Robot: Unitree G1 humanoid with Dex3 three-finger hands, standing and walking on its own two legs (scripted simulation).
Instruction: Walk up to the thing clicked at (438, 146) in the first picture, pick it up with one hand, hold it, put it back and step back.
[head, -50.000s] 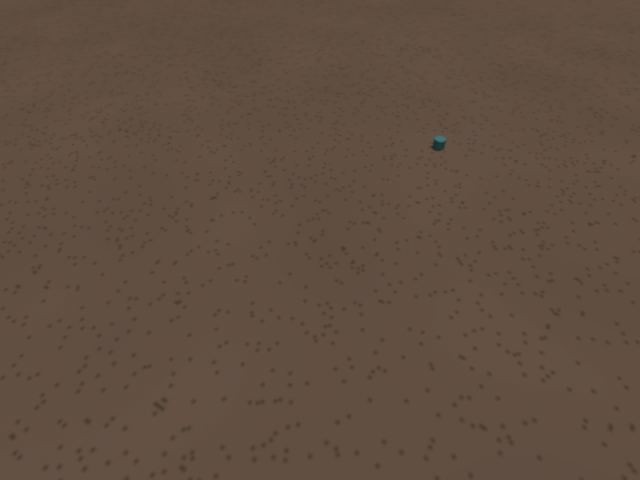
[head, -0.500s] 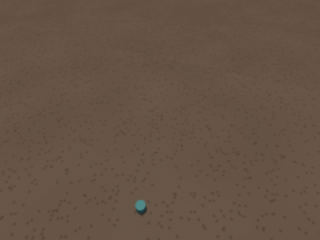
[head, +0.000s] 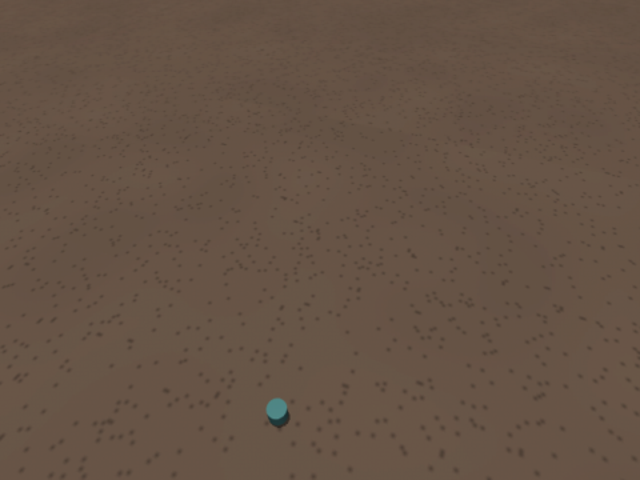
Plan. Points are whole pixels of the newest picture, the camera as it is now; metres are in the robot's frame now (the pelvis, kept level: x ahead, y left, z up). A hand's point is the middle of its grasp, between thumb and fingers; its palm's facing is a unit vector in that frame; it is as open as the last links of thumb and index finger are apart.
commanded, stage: stand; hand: left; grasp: from above
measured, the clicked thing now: (277, 411) +0.49 +0.17 -0.76
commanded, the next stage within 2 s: step back in 1.32 s
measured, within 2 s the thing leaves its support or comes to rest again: neither
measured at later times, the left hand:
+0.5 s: hand out of the picture +0.08 +0.23 -0.16, palm faces +0.02 -0.94 -0.33, open 7.4 cm
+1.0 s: hand out of the picture +0.08 +0.23 -0.16, palm faces +0.00 -0.94 -0.34, open 7.4 cm
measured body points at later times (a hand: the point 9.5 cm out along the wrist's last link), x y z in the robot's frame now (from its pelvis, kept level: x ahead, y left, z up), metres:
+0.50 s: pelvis +0.01 -0.01 +0.00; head +0.01 -0.01 +0.45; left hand +0.08 +0.28 -0.13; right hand +0.08 -0.30 -0.14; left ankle +0.03 +0.12 -0.75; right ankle +0.00 -0.13 -0.75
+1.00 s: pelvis +0.01 -0.02 +0.00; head +0.02 -0.02 +0.45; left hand +0.08 +0.28 -0.13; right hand +0.08 -0.31 -0.14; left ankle +0.03 +0.12 -0.75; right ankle +0.00 -0.13 -0.75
